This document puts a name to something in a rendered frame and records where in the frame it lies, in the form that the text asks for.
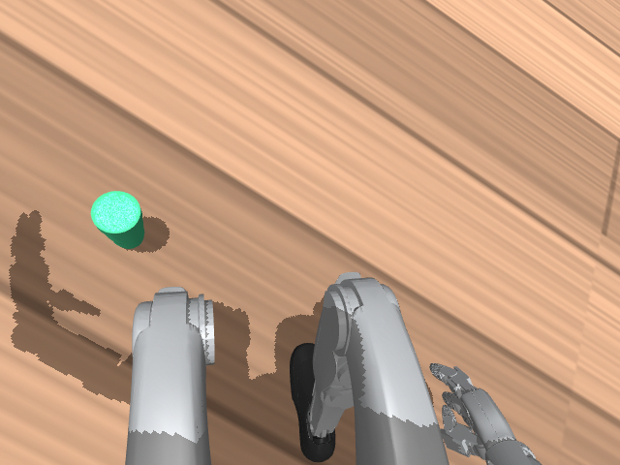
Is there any cup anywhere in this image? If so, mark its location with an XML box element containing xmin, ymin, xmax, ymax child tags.
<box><xmin>91</xmin><ymin>191</ymin><xmax>144</xmax><ymax>249</ymax></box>

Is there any right robot arm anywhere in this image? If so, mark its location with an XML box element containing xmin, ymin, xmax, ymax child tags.
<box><xmin>485</xmin><ymin>440</ymin><xmax>542</xmax><ymax>465</ymax></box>

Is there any right robot hand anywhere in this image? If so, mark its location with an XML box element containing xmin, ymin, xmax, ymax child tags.
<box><xmin>429</xmin><ymin>363</ymin><xmax>517</xmax><ymax>460</ymax></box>

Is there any right robot foot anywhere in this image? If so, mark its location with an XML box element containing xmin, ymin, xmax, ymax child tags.
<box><xmin>290</xmin><ymin>343</ymin><xmax>335</xmax><ymax>462</ymax></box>

